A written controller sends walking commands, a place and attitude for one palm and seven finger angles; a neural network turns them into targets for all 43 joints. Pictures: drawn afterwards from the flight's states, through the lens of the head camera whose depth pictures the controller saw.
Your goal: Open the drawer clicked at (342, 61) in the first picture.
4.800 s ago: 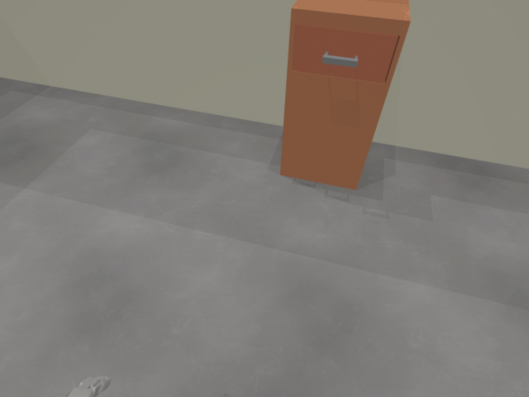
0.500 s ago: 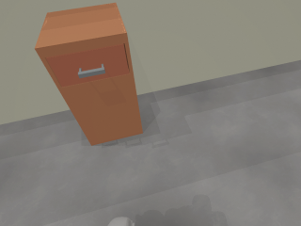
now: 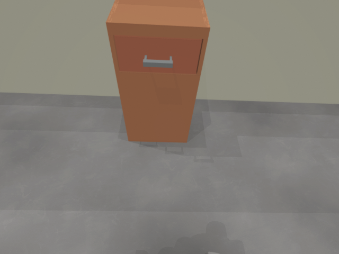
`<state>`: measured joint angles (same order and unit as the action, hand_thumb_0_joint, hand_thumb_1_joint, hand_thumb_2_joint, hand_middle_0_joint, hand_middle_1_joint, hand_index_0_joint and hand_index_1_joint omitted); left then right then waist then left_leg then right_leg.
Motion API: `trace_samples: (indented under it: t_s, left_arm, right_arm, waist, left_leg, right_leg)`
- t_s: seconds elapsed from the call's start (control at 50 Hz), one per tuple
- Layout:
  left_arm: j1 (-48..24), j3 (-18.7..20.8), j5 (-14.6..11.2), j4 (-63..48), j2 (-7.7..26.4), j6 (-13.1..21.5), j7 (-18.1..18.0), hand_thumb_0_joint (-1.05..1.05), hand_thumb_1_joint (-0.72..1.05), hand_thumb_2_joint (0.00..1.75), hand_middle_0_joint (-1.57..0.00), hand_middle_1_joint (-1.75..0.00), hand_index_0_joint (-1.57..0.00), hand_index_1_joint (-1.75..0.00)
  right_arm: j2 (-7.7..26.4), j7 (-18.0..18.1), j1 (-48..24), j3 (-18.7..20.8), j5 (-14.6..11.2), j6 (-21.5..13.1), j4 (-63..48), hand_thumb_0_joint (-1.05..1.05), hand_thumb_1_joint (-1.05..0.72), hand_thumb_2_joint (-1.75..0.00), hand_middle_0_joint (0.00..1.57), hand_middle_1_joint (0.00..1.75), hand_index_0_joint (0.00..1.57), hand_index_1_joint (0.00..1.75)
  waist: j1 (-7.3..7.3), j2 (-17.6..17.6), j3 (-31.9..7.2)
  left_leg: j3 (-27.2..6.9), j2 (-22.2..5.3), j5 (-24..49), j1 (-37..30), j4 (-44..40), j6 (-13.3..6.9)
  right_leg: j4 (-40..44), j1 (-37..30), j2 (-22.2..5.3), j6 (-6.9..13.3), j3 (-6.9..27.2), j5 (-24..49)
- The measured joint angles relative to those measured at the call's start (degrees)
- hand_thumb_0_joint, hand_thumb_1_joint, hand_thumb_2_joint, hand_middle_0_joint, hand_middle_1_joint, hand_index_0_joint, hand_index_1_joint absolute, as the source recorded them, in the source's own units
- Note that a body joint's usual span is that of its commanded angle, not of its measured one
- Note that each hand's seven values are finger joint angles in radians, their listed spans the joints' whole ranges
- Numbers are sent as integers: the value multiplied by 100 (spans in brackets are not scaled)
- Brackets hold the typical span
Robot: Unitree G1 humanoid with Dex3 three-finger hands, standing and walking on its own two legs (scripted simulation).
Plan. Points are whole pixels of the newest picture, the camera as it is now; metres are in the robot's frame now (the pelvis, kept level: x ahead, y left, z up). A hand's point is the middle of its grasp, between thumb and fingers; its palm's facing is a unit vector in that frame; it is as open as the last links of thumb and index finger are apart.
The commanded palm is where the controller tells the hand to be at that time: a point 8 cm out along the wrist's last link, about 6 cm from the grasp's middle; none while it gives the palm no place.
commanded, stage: take the last steps up to it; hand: left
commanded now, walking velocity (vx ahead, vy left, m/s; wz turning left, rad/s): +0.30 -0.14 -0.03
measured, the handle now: (158, 60) +0.89 +0.13 -0.07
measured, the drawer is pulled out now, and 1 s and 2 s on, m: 0.00 0.00 0.00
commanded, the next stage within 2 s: come to a stop and stand still in 1.08 s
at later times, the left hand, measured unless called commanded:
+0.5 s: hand out of the picture +0.01 +0.09 -0.17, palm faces +0.11 -0.98 -0.16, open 7.3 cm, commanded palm none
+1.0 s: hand (129, 182) +0.34 +0.16 -0.17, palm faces +0.07 -0.98 -0.18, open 7.3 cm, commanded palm none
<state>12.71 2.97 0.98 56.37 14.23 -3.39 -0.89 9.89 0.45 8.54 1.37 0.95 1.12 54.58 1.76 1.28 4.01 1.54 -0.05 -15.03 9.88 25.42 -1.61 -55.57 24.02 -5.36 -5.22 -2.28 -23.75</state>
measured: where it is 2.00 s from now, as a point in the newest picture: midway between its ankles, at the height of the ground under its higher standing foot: (174, 229)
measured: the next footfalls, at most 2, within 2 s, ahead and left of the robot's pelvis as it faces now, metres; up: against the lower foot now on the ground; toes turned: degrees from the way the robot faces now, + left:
right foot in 0.16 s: +0.05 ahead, -0.13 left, +0.00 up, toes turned -5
left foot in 0.68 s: +0.29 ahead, +0.07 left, +0.00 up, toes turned +11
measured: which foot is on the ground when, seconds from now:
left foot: down 0.00-0.16, up 0.18-0.66, down 0.68-1.00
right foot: up 0.00-0.14, down 0.16-0.68, up 0.70-1.00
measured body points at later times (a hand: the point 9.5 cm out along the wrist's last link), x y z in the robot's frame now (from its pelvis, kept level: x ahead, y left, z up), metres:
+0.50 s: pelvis +0.10 -0.05 +0.00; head +0.12 -0.07 +0.45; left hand +0.00 +0.14 -0.15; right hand +0.13 -0.29 -0.17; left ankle +0.16 +0.09 -0.68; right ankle +0.01 -0.13 -0.74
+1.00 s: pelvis +0.28 -0.03 +0.00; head +0.28 -0.01 +0.45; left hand +0.34 +0.21 -0.16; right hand +0.30 -0.27 -0.14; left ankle +0.25 +0.06 -0.74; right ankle +0.35 -0.20 -0.67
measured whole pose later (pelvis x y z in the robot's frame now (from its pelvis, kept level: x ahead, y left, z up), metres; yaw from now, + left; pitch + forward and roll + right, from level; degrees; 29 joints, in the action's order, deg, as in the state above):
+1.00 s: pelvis +0.28 -0.03 +0.00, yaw +1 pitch -1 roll +0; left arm 12.1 4.0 2.0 58.9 11.6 -0.2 0.3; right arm 8.2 1.3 17.4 3.0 1.1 -3.4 61.6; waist 0.3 2.8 0.8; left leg 10.3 -1.6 -14.6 4.8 20.8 -1.8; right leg -55.7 32.2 -8.5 -2.2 -2.3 -9.3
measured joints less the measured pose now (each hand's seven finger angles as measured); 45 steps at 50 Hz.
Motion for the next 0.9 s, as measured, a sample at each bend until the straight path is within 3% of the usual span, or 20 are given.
trace_samples:
  t_s: [0.1,0.16,0.24,0.28,0.34,0.44,0.58,0.66,0.72,0.78,0.82,0.9]
  left_arm:
    - [-54,-96,36,84,-207,95,89,0,91,90,-19,-30,-20,-30]
    - [-5,-126,53,107,-314,240,146,0,90,90,-19,-30,-20,-30]
    - [155,-158,60,165,-548,449,87,0,90,90,-19,-30,-20,-30]
    - [365,-123,38,229,-583,505,12,0,91,90,-20,-30,-20,-30]
    - [683,-145,17,441,-645,543,-12,0,92,90,-20,-30,-20,-30]
    - [1141,-221,27,793,-825,604,-19,0,91,90,-20,-30,-20,-30]
    - [1568,-262,67,1117,-982,648,-60,0,91,90,-20,-30,-20,-30]
    - [1714,-250,47,1267,-988,624,-56,0,90,90,-20,-30,-20,-30]
    - [1598,-236,-27,1309,-957,498,-7,0,90,90,-20,-30,-20,-30]
    - [1259,-149,14,1177,-819,400,32,0,90,90,-20,-30,-20,-30]
    - [964,-76,53,992,-707,389,56,0,90,90,-20,-30,-20,-30]
    - [417,36,93,541,-496,386,73,0,91,90,-19,-30,-20,-30]
  right_arm:
    - [14,15,394,76,64,-35,223,0,-91,-90,21,30,21,30]
    - [79,14,671,117,63,-18,406,0,-91,-90,21,30,20,30]
    - [175,-9,983,169,40,119,713,1,-91,-90,21,30,20,30]
    - [166,-59,1027,188,60,158,822,1,-91,-90,20,30,20,30]
    - [180,-91,979,247,77,116,832,1,-91,-90,20,30,20,30]
    - [160,-95,774,295,69,61,788,1,-91,-90,20,30,20,30]
    - [-51,-126,181,220,36,-13,723,1,-91,-90,20,30,20,30]
    - [-206,-95,-162,150,33,-217,575,1,-91,-90,20,30,20,30]
    - [-318,-18,-260,112,49,-441,461,1,-91,-90,20,30,20,30]
    - [-398,83,-99,148,-27,-524,446,0,-91,-90,20,30,20,30]
    - [-320,180,28,235,-64,-616,401,-3,-94,-90,21,30,21,30]
    - [-142,150,389,208,-16,-567,526,-3,-95,-90,21,30,20,30]
  waist:
    - [-201,-116,-207]
    - [-268,-188,-327]
    - [-252,-414,-384]
    - [-189,-346,-409]
    - [-207,-317,-369]
    - [-216,-333,-259]
    - [29,-223,-106]
    - [104,-82,-25]
    - [60,29,30]
    - [17,97,-34]
    - [-48,117,-84]
    - [-61,137,-248]
  left_leg:
    - [0,33,-79,-105,-9,90]
    - [5,6,-336,-25,346,208]
    - [-89,-171,-1262,712,2252,114]
    - [-9,-245,-972,1142,3070,117]
    - [49,-420,-375,1671,3618,203]
    - [115,-631,124,2184,3525,322]
    - [425,-622,84,2104,2274,221]
    - [699,-342,160,1511,1210,3]
    - [846,-269,-8,1272,1349,-248]
    - [965,-230,-127,771,982,-210]
    - [971,-182,-24,445,573,-185]
    - [921,-149,90,-44,-41,-157]
  right_leg:
    - [1164,-525,147,142,-130,-115]
    - [2274,-1066,273,253,-239,347]
    - [2405,-1344,469,783,-502,418]
    - [2734,-1591,504,855,-518,473]
    - [3234,-1939,580,884,-536,623]
    - [3684,-2352,699,903,-602,612]
    - [3796,-2767,758,808,-590,241]
    - [3176,-2805,640,680,-550,-312]
    - [544,-1810,478,678,-261,-560]
    - [-1284,-726,327,661,-85,-50]
    - [-1491,-177,158,595,-61,354]
    - [-1005,536,-128,433,-5,939]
